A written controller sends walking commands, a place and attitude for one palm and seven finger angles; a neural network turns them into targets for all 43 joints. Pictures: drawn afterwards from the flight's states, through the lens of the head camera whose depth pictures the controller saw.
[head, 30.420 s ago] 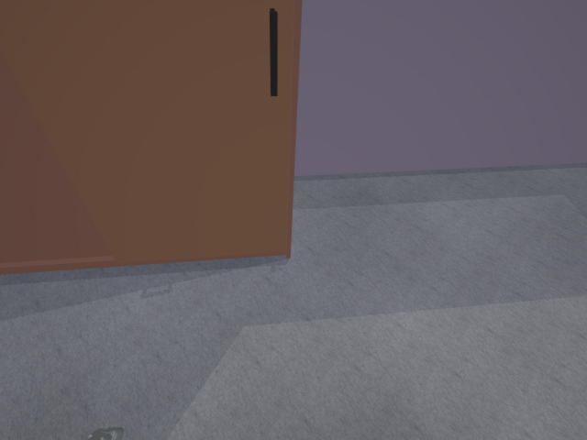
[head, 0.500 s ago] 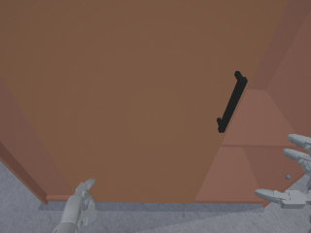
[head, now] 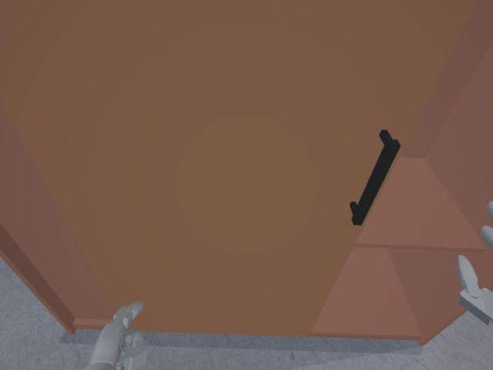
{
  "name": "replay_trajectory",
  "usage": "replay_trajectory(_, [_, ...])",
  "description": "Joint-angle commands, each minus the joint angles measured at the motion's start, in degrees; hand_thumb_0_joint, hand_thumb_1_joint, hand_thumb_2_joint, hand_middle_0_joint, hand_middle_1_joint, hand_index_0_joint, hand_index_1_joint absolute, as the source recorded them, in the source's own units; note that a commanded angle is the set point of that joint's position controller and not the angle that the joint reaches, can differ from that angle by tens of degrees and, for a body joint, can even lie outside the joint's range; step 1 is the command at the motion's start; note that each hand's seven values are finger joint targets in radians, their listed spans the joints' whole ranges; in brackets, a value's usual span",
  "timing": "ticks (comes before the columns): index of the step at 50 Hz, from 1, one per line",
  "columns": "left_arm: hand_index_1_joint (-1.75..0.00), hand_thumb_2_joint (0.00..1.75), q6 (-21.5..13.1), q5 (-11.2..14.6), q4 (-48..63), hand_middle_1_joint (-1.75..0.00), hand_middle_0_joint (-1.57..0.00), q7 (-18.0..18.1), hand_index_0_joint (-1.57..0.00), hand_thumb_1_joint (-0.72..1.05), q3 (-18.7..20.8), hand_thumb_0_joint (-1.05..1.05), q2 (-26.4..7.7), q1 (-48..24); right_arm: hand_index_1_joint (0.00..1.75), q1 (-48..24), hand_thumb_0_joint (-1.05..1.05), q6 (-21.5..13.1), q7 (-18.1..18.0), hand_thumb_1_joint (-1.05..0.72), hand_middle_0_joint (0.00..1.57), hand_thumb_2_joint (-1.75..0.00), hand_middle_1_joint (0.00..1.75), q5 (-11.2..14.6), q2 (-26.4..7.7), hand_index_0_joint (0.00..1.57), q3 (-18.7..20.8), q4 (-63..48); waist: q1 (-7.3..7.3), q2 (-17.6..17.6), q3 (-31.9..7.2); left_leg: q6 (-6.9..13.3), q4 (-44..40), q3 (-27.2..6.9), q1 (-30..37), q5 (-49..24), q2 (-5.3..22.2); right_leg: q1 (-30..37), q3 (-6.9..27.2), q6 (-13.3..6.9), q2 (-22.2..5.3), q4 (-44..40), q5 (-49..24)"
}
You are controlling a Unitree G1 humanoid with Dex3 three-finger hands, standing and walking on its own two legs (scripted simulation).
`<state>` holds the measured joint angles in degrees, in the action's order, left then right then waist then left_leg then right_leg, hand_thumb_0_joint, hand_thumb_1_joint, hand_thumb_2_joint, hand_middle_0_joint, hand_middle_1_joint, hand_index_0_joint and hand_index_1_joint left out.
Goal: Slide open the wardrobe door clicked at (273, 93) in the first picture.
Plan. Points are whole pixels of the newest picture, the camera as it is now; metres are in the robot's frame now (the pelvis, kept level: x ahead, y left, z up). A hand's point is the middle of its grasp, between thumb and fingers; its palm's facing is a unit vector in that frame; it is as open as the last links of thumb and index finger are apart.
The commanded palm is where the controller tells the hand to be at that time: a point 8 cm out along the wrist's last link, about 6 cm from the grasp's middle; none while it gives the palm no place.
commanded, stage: draw the hand back to the body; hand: right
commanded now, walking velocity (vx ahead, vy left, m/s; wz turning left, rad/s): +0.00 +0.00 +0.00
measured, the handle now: (370, 180) +0.43 -0.23 +0.11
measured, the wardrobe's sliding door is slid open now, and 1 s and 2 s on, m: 0.46 0.46 0.46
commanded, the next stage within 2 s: step back with the hand held close in 0.36 s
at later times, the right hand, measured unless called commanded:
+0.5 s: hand (467, 302) +0.16 -0.24 +0.17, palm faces +0.44 +0.82 -0.37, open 7.4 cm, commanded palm +0.13 -0.28 +0.17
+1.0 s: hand out of the picture +0.13 -0.30 +0.16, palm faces +0.41 +0.78 -0.48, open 7.4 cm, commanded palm +0.07 -0.33 +0.17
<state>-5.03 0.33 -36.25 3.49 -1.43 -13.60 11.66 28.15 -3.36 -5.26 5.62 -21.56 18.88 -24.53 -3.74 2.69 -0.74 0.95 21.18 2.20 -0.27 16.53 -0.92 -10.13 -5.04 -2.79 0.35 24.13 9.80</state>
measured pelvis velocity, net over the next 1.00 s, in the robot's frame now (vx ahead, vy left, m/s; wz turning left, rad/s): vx -0.07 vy -0.03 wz -0.03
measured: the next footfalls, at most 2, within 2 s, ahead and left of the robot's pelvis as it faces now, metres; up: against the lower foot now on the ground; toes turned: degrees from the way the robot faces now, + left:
left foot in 1.72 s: -0.24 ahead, +0.03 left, +0.00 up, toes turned +2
right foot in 1.86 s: -0.21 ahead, -0.26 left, +0.00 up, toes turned -2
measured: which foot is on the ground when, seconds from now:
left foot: down 0.00-1.00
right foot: down 0.00-1.00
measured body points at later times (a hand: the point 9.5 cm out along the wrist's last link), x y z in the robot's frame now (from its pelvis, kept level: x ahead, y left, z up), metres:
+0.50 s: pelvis -0.01 +0.02 +0.00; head -0.05 +0.04 +0.45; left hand +0.19 +0.24 -0.08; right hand +0.13 -0.28 +0.19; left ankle -0.05 +0.11 -0.74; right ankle +0.04 -0.09 -0.74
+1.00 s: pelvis -0.07 -0.03 -0.01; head -0.06 -0.04 +0.44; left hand +0.12 +0.21 -0.07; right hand +0.10 -0.34 +0.19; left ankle -0.06 +0.10 -0.74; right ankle +0.04 -0.09 -0.74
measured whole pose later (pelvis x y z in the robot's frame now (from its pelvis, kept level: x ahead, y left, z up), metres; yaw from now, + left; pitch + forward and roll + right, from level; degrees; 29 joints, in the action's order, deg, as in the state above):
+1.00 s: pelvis -0.07 -0.03 -0.01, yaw -2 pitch -1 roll +3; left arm -0.8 0.5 -30.2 4.8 -0.1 -13.2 11.8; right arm 30.1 -10.9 -6.2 3.3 -26.4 25.4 -28.3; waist 0.0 0.6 1.2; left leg -0.6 28.6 0.6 -12.6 15.1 -1.9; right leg -21.8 -4.3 -5.6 0.9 26.8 5.4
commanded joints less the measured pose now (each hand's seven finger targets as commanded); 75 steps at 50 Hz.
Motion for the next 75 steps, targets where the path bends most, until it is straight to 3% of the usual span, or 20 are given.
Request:
replay_trajectory(1, [-0.30,0.90,-3.36,0.27,9.43,-0.30,-0.20,0.66,-0.20,0.90,2.23,0.00,-6.17,-8.70,0.30,-4.80,0.00,-4.26,-0.97,-0.90,0.20,-0.90,0.30,0.14,-9.65,0.20,6.59,-12.03,-0.41,1.26,-2.06,0.51,-4.83,-1.64,-10.50,-10.35,0.90,9.58,5.77,1.00,-2.72,-2.94,-6.37])
replay_trajectory(23, [-0.30,0.90,-3.29,-0.11,8.53,-0.30,-0.20,1.34,-0.20,0.90,2.44,0.00,-5.59,-10.34,0.30,-5.96,0.00,-5.61,-0.24,-0.90,0.20,-0.90,0.30,0.60,-9.59,0.20,6.55,-10.31,-0.69,0.34,0.53,-0.29,-8.70,-2.98,-10.39,-9.35,1.33,10.53,4.40,0.34,-1.46,-3.87,-4.42])
replay_trajectory(24, [-0.30,0.90,-3.09,-0.09,7.72,-0.30,-0.20,1.62,-0.20,0.90,2.58,0.00,-5.99,-10.26,0.30,-8.28,0.00,-5.29,-0.60,-0.90,0.20,-0.90,0.30,0.64,-12.08,0.20,8.84,-8.21,-0.58,-0.73,0.40,-0.32,-9.25,-2.98,-10.34,-9.09,1.24,10.51,4.41,0.29,-1.48,-4.13,-4.13])
replay_trajectory(25, [-0.30,0.90,-1.62,0.25,10.05,-0.30,-0.20,1.37,-0.20,0.90,2.61,0.00,-7.17,-11.03,0.30,-15.96,0.00,-7.60,-1.32,-0.90,0.20,-0.90,0.30,-0.65,-18.23,0.20,14.55,-13.54,1.11,-1.00,3.63,-3.06,-11.41,-7.73,-17.18,-13.12,4.42,7.06,5.21,-1.02,-2.50,0.20,-2.10])
replay_trajectory(27, [-0.30,0.90,-0.04,-0.17,9.76,-0.30,-0.20,1.30,-0.20,0.90,2.36,0.00,-5.66,-10.27,0.30,-7.28,0.00,-7.26,-0.68,-0.90,0.20,-0.90,0.30,-0.87,-11.64,0.20,9.49,-6.64,1.16,-6.27,1.96,-4.57,-9.15,-6.57,-16.39,-21.79,6.08,5.86,5.02,-1.22,-2.34,2.82,-5.34])
replay_trajectory(29, [-0.30,0.90,1.09,0.04,10.86,-0.30,-0.20,1.27,-0.20,0.90,2.72,0.00,-5.98,-9.92,0.30,-6.47,0.00,-7.57,-0.42,-0.90,0.20,-0.90,0.30,-1.26,-10.61,0.20,8.30,-8.78,1.48,-5.15,-2.30,-5.56,-5.58,-4.70,-13.65,-30.44,6.05,6.68,3.68,-1.29,-2.34,3.06,-11.14])
replay_trajectory(35, [-0.30,0.90,3.30,0.61,13.68,-0.30,-0.20,1.41,-0.20,0.90,3.25,0.00,-6.50,-8.77,0.30,-0.53,0.00,-7.78,-1.34,-0.90,0.20,-0.90,0.30,-0.97,-12.16,0.20,9.86,-14.11,1.58,-1.05,-8.39,-4.96,-0.90,-3.99,-12.56,-23.96,4.20,7.06,4.98,-1.60,-4.39,1.24,-17.61])
replay_trajectory(40, [-0.30,0.90,3.51,0.60,15.05,-0.30,-0.20,1.81,-0.20,0.90,3.42,0.00,-6.44,-8.41,0.30,1.89,0.00,-8.87,-2.11,-0.90,0.20,-0.90,0.30,-0.51,-14.61,0.20,13.06,-15.78,1.83,-0.45,-6.44,-2.69,0.06,-4.61,-12.24,-13.52,3.20,0.43,7.78,-1.31,-5.59,-1.72,-8.43])
replay_trajectory(47, [-0.30,0.90,0.86,0.35,15.28,-0.30,-0.20,2.00,-0.20,0.90,4.18,0.00,-8.27,-7.34,0.30,1.11,0.00,-11.34,-2.25,-0.90,0.20,-0.90,0.30,-2.24,-13.19,0.20,13.83,-14.80,1.86,7.90,-3.04,-1.45,10.01,-2.90,-1.25,0.17,-1.61,-21.29,17.36,-3.58,-11.08,-15.43,28.39])
replay_trajectory(49, [-0.30,0.90,0.01,0.25,15.01,-0.30,-0.20,2.05,-0.20,0.90,4.50,0.00,-8.45,-7.15,0.30,0.94,0.00,-11.70,-2.12,-0.90,0.20,-0.90,0.30,-2.78,-13.04,0.20,14.24,-14.35,1.55,8.78,-3.67,-1.28,13.13,-2.48,1.74,-0.18,-2.51,-25.32,18.70,-4.07,-12.09,-16.81,31.84])
replay_trajectory(53, [-0.30,0.90,-1.40,0.15,14.09,-0.30,-0.20,1.41,-0.20,0.90,4.57,0.00,-8.09,-5.74,0.30,2.31,0.00,-12.51,-1.86,-0.90,0.20,-0.90,0.30,-2.62,-13.20,0.20,13.75,-17.16,2.01,4.29,-4.76,-0.35,9.39,-3.63,-4.04,1.64,-2.46,-19.88,18.50,-2.58,-10.93,-14.18,27.75])
replay_trajectory(56, [-0.30,0.90,-2.39,0.30,12.99,-0.30,-0.20,1.31,-0.20,0.90,4.46,0.00,-7.48,-5.43,0.30,0.65,0.00,-13.12,-1.98,-0.90,0.20,-0.90,0.30,-1.95,-12.73,0.20,12.37,-19.65,2.36,0.31,-8.84,0.28,4.30,-5.09,-11.21,0.45,-0.97,-7.58,14.92,-0.19,-8.60,-9.66,17.36])
replay_trajectory(62, [-0.30,0.90,-3.28,-0.41,11.85,-0.30,-0.20,1.82,-0.20,0.90,4.87,0.00,-7.19,-5.66,0.30,-2.29,0.00,-13.05,-2.83,-0.90,0.20,-0.90,0.30,-2.61,-13.21,0.20,12.86,-18.37,2.48,4.84,-6.92,1.72,3.65,-6.09,-12.45,8.39,-1.62,-10.10,14.92,1.27,-8.51,-11.22,24.35])
replay_trajectory(65, [-0.30,0.90,-3.18,-0.50,11.02,-0.30,-0.20,1.62,-0.20,0.90,4.51,0.00,-5.58,-4.91,0.30,-2.81,0.00,-13.37,-3.31,-0.90,0.20,-0.90,0.30,-2.14,-13.66,0.20,11.85,-18.61,3.25,-1.77,-7.22,3.70,-2.99,-10.76,-22.62,6.34,2.83,0.42,10.21,2.18,-4.71,-0.25,11.40])
replay_trajectory(68, [-0.30,0.90,-2.43,-0.37,9.24,-0.30,-0.20,1.24,-0.20,0.90,4.94,0.00,-5.47,-3.97,0.30,-4.16,0.00,-13.69,-3.78,-0.90,0.20,-0.90,0.30,-2.48,-13.97,0.20,10.81,-16.52,4.31,-10.63,-4.62,7.02,-11.89,-19.30,-38.90,10.91,12.85,8.31,7.44,2.91,-0.51,20.12,8.54])
replay_trajectory(70, [-0.30,0.90,-1.81,-0.19,8.55,-0.30,-0.20,1.03,-0.20,0.90,4.88,0.00,-5.56,-3.53,0.30,-6.48,0.00,-13.43,-3.71,-0.90,0.20,-0.90,0.30,-2.88,-12.20,0.20,8.41,-14.42,5.28,-11.27,0.49,6.79,-10.64,-17.18,-44.70,16.28,13.82,7.35,10.26,2.95,-1.45,22.69,11.29])
replay_trajectory(71, [-0.30,0.90,-1.60,-0.02,8.64,-0.30,-0.20,1.15,-0.20,0.90,4.58,0.00,-5.98,-3.84,0.30,-8.10,0.00,-13.53,-3.58,-0.90,0.20,-0.90,0.30,-2.97,-12.97,0.20,8.58,-14.22,5.51,-9.38,3.05,5.05,-7.35,-13.75,-46.38,17.25,11.56,6.29,11.72,2.62,-2.40,18.19,12.61])
replay_trajectory(72, [-0.30,0.90,-1.79,-0.15,9.13,-0.30,-0.20,1.62,-0.20,0.90,3.95,0.00,-6.78,-5.00,0.30,-10.24,0.00,-13.61,-3.35,-0.90,0.20,-0.90,0.30,-2.97,-12.89,0.20,8.05,-14.52,5.55,-2.20,5.90,2.40,-0.61,-10.76,-44.03,17.59,6.25,0.42,16.08,1.34,-4.82,6.58,17.10])
replay_trajectory(74, [-0.30,0.90,-4.06,-0.71,10.56,-0.30,-0.20,2.64,-0.20,0.90,4.19,0.00,-8.42,-7.35,0.30,-15.17,0.00,-13.80,-3.43,-0.90,0.20,-0.90,0.30,-4.04,-15.64,0.20,11.79,-16.24,3.60,22.51,2.83,-1.66,34.27,-3.20,-17.22,12.59,-7.81,-26.98,37.23,-3.49,-18.49,-25.99,49.37])
replay_trajectory(75, [-0.30,0.90,-4.53,-1.15,9.58,-0.30,-0.20,2.24,-0.20,0.90,4.35,0.00,-5.98,-4.20,0.30,-13.99,0.00,-13.08,-3.36,-0.90,0.20,-0.90,0.30,-4.19,-16.73,0.20,14.03,-14.78,2.79,18.99,-1.50,-1.09,46.05,-3.79,-10.87,11.69,-8.12,-30.58,32.66,-1.30,-17.92,-26.58,47.00])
